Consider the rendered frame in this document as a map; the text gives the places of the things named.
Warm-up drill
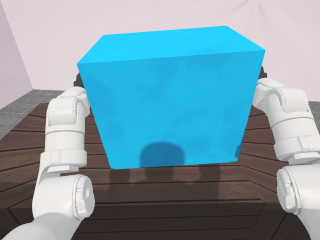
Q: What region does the robot left upper arm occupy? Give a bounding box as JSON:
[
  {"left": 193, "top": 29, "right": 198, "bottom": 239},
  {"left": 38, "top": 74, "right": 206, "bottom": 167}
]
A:
[{"left": 2, "top": 174, "right": 95, "bottom": 240}]

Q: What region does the left robot hand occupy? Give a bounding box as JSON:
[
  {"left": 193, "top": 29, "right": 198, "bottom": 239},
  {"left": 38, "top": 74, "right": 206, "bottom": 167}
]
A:
[{"left": 73, "top": 72, "right": 84, "bottom": 88}]

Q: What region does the right robot forearm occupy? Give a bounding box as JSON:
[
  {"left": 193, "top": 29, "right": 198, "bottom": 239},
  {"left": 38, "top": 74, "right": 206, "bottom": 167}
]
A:
[{"left": 252, "top": 78, "right": 320, "bottom": 165}]

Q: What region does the carton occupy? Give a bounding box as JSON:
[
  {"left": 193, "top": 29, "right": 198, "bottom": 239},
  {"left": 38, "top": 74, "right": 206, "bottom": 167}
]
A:
[{"left": 77, "top": 25, "right": 266, "bottom": 170}]

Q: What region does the robot right upper arm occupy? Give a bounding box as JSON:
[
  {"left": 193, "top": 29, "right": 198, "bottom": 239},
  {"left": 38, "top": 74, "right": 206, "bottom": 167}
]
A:
[{"left": 276, "top": 164, "right": 320, "bottom": 240}]

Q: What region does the pedestal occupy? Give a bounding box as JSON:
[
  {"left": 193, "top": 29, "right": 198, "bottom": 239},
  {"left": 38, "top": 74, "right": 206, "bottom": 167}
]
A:
[{"left": 0, "top": 103, "right": 312, "bottom": 240}]

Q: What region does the left robot forearm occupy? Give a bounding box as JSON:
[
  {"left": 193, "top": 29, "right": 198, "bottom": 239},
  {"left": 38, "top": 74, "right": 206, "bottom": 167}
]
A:
[{"left": 32, "top": 86, "right": 90, "bottom": 218}]

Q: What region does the right robot hand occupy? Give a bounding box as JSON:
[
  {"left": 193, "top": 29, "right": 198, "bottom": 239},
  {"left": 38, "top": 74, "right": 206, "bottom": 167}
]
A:
[{"left": 258, "top": 66, "right": 267, "bottom": 80}]

